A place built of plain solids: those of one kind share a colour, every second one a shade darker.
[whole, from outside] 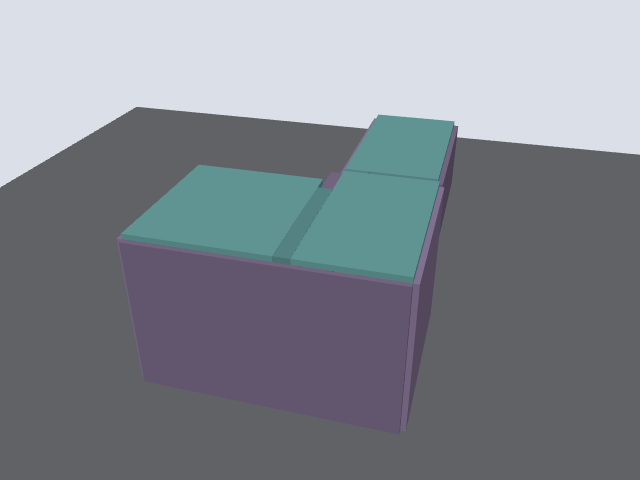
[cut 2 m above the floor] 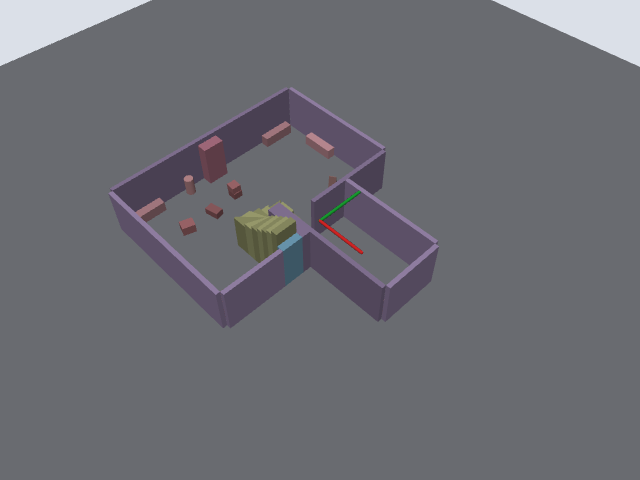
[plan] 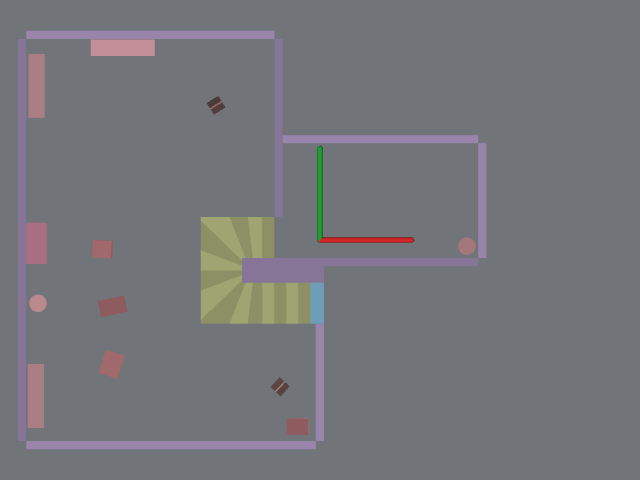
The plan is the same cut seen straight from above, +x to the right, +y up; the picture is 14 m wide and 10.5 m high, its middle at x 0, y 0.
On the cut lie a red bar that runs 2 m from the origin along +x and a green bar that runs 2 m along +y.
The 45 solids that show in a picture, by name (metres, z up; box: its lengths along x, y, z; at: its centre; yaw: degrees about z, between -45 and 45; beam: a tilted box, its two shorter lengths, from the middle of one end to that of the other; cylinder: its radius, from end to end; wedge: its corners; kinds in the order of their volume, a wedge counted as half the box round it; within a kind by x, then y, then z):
{
 "wall_1": {"box": [0.18, 8.8, 5.57], "at": [-6.52, 0.0, 2.73]},
 "wall_2": {"box": [5.43, 0.18, 5.57], "at": [-3.71, 4.49, 2.73]},
 "wall_3": {"box": [6.34, 0.18, 5.57], "at": [-3.26, -4.49, 2.73]},
 "wall_4": {"box": [0.18, 3.89, 5.57], "at": [-0.91, 2.45, 2.73]},
 "wall_5": {"box": [1.79, 0.54, 5.82], "at": [-0.81, -0.66, 2.61]},
 "wall_6": {"box": [0.18, 2.56, 5.57], "at": [0.0, -3.12, 2.73]},
 "wall_7": {"box": [4.28, 0.18, 2.81], "at": [1.32, -0.48, 1.36]},
 "wall_8": {"box": [4.28, 0.18, 2.81], "at": [1.32, 2.2, 1.36]},
 "wall_9": {"box": [6.34, 0.18, 2.74], "at": [3.26, -4.41, 4.14]},
 "wall_10": {"box": [6.34, 0.18, 2.74], "at": [3.26, -0.84, 4.14]},
 "wall_11": {"box": [0.18, 2.51, 2.81], "at": [3.55, 0.86, 1.36]},
 "roof_1": {"box": [4.72, 0.54, 0.2], "at": [-4.07, -0.66, 5.62]},
 "roof_2": {"box": [5.43, 4.79, 0.2], "at": [-3.71, 2.0, 5.62]},
 "roof_3": {"box": [6.34, 3.46, 0.2], "at": [-3.26, -2.67, 5.62]},
 "roof_4": {"box": [0.18, 0.9, 0.2], "at": [0.0, -1.38, 5.62]},
 "roof_5": {"box": [6.34, 3.39, 0.2], "at": [3.26, -2.63, 5.62]},
 "tread_1": {"wedge": [[-2.61, -1.83, -0.05], [-2.61, -1.83, 1.56], [-2.61, -1.75, -0.05], [-2.61, -1.75, 1.56], [-1.98, -1.83, -0.05], [-1.98, -1.83, 1.56], [-1.55, -0.73, -0.05], [-1.55, -0.73, 1.56]]},
 "tread_2": {"wedge": [[-2.61, -1.76, -0.05], [-2.61, -1.76, 1.39], [-2.61, -1.1, -0.05], [-2.61, -1.1, 1.39], [-1.71, -0.89, -0.05], [-1.71, -0.89, 1.39], [-1.71, -0.77, -0.05], [-1.71, -0.77, 1.39]]},
 "tread_3": {"wedge": [[-2.61, -1.11, -0.05], [-2.61, -1.11, 1.21], [-2.61, -0.66, -0.05], [-2.61, -0.66, 1.21], [-1.71, -0.77, -0.05], [-1.71, -0.77, 1.21], [-1.71, -0.67, -0.05], [-1.71, -0.67, 1.21]]},
 "tread_4": {"wedge": [[-2.61, -0.67, -0.05], [-2.61, -0.67, 1.04], [-2.61, -0.23, -0.05], [-2.61, -0.23, 1.04], [-1.71, -0.67, -0.05], [-1.71, -0.67, 1.04], [-1.71, -0.56, -0.05], [-1.71, -0.56, 1.04]]},
 "tread_5": {"wedge": [[-2.61, -0.23, -0.05], [-2.61, -0.23, 0.87], [-2.61, 0.42, -0.05], [-2.61, 0.42, 0.87], [-1.71, -0.56, -0.05], [-1.71, -0.56, 0.87], [-1.71, -0.45, -0.05], [-1.71, -0.45, 0.87]]},
 "tread_6": {"wedge": [[-2.61, 0.42, -0.05], [-2.61, 0.42, 0.69], [-2.61, 0.51, -0.05], [-2.61, 0.51, 0.69], [-1.98, 0.51, -0.05], [-1.98, 0.51, 0.69], [-1.55, -0.61, -0.05], [-1.55, -0.61, 0.69]]},
 "tread_7": {"wedge": [[-1.98, -1.83, -0.05], [-1.98, -1.83, 1.73], [-1.63, -0.93, -0.05], [-1.63, -0.93, 1.73], [-1.58, -1.83, -0.05], [-1.58, -1.83, 1.73], [-1.46, -0.93, -0.05], [-1.46, -0.93, 1.73]]},
 "tread_8": {"wedge": [[-1.98, 0.51, -0.05], [-1.98, 0.51, 0.52], [-1.63, -0.39, -0.05], [-1.63, -0.39, 0.52], [-1.58, 0.51, -0.05], [-1.58, 0.51, 0.52], [-1.47, -0.39, -0.05], [-1.47, -0.39, 0.52]]},
 "tread_9": {"wedge": [[-1.58, -1.83, -0.05], [-1.58, -1.83, 1.91], [-1.47, -0.93, -0.05], [-1.47, -0.93, 1.91], [-1.26, -1.83, -0.05], [-1.26, -1.83, 1.91], [-1.26, -0.93, -0.05], [-1.26, -0.93, 1.91]]},
 "tread_10": {"wedge": [[-1.58, 0.51, -0.05], [-1.58, 0.51, 0.35], [-1.47, -0.39, -0.05], [-1.47, -0.39, 0.35], [-1.26, -0.39, -0.05], [-1.26, -0.39, 0.35], [-1.26, 0.51, -0.05], [-1.26, 0.51, 0.35]]},
 "tread_11": {"wedge": [[-1.27, -0.39, -0.05], [-1.27, -0.39, 0.17], [-1.27, 0.51, -0.05], [-1.27, 0.51, 0.17], [-1.0, -0.39, -0.05], [-1.0, -0.39, 0.17], [-1.0, 0.51, -0.05], [-1.0, 0.51, 0.17]]},
 "tread_12": {"wedge": [[-1.26, -1.83, -0.05], [-1.26, -1.83, 2.08], [-1.26, -0.93, -0.05], [-1.26, -0.93, 2.08], [-1.0, -1.83, -0.05], [-1.0, -1.83, 2.08], [-1.0, -0.93, -0.05], [-1.0, -0.93, 2.08]]},
 "tread_13": {"wedge": [[-1.0, -1.83, -0.05], [-1.0, -1.83, 2.25], [-1.0, -0.93, -0.05], [-1.0, -0.93, 2.25], [-0.73, -1.83, -0.05], [-0.73, -1.83, 2.25], [-0.73, -0.93, -0.05], [-0.73, -0.93, 2.25]]},
 "tread_14": {"wedge": [[-0.74, -1.83, -0.05], [-0.74, -1.83, 2.43], [-0.74, -0.93, -0.05], [-0.74, -0.93, 2.43], [-0.47, -1.83, -0.05], [-0.47, -1.83, 2.43], [-0.47, -0.93, -0.05], [-0.47, -0.93, 2.43]]},
 "tread_15": {"wedge": [[-0.48, -1.83, -0.05], [-0.48, -1.83, 2.6], [-0.47, -0.93, -0.05], [-0.47, -0.93, 2.6], [-0.21, -1.83, -0.05], [-0.21, -1.83, 2.6], [-0.21, -0.93, -0.05], [-0.21, -0.93, 2.6]]},
 "floor_1": {"box": [0.3, 0.9, 2.82], "at": [-0.06, -1.38, 1.36]},
 "bench_1": {"box": [0.36, 1.4, 0.5], "at": [-6.22, -3.41, 0.2]},
 "bench_2": {"box": [0.36, 1.4, 0.5], "at": [-6.2, 3.37, 0.2]},
 "bench_3": {"box": [1.4, 0.36, 0.5], "at": [-4.31, 4.21, 0.2]},
 "lockers_1": {"box": [0.45, 0.9, 1.85], "at": [-6.2, -0.07, 0.88]},
 "carton_1": {"box": [0.41, 0.39, 0.29], "at": [-4.77, -0.2, 0.44], "yaw": -3.5},
 "carton_2": {"box": [0.41, 0.39, 0.34], "at": [-4.74, -0.2, 0.12], "yaw": -2.0},
 "carton_3": {"box": [0.43, 0.53, 0.44], "at": [-4.56, -2.72, 0.17], "yaw": -17.3},
 "carton_4": {"box": [0.59, 0.37, 0.33], "at": [-4.54, -1.45, 0.11], "yaw": 12.2},
 "carton_5": {"box": [0.47, 0.35, 0.34], "at": [-0.49, -4.09, 0.86], "yaw": -2.1},
 "bin_1": {"cylinder": 0.19, "from": [-6.17, -1.38, 0.0], "to": [-6.17, -1.38, 0.75]},
 "bin_2": {"cylinder": 0.19, "from": [3.21, -0.14, 0.0], "to": [3.21, -0.14, 0.62]},
 "sign_1": {"wedge": [[-2.48, 3.0, 0.0], [-2.41, 2.88, 0.62], [-2.39, 2.86, 0.62], [-2.32, 2.74, 0.0], [-2.23, 3.16, 0.0], [-2.15, 3.04, 0.62], [-2.14, 3.02, 0.62], [-2.07, 2.9, 0.0]]},
 "sign_2": {"wedge": [[-1.08, -3.22, 0.0], [-0.98, -3.31, 0.62], [-0.96, -3.33, 0.62], [-0.88, -3.0, 0.0], [-0.86, -3.42, 0.0], [-0.78, -3.09, 0.62], [-0.76, -3.11, 0.62], [-0.66, -3.2, 0.0]]}
}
